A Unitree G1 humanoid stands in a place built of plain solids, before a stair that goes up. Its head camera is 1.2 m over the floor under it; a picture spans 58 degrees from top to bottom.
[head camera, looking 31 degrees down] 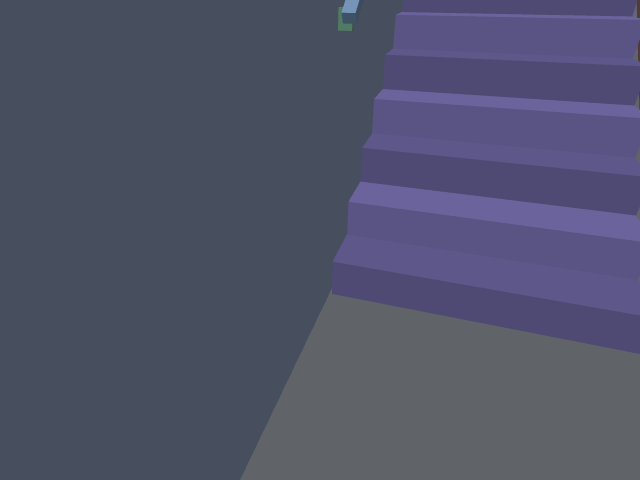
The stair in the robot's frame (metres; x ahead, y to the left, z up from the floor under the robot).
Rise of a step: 0.17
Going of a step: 0.24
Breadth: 1.20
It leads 17 degrees to the right of straight ahead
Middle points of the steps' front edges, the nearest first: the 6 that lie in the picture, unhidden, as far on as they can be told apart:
1.35 -0.63 0.17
1.58 -0.70 0.35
1.80 -0.77 0.52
2.03 -0.84 0.69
2.26 -0.91 0.87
2.49 -0.98 1.04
